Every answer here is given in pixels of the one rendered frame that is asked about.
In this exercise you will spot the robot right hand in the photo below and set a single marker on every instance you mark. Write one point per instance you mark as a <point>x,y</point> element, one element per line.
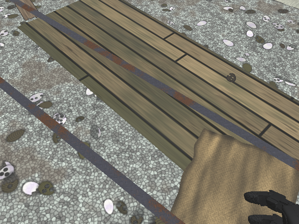
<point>276,202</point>

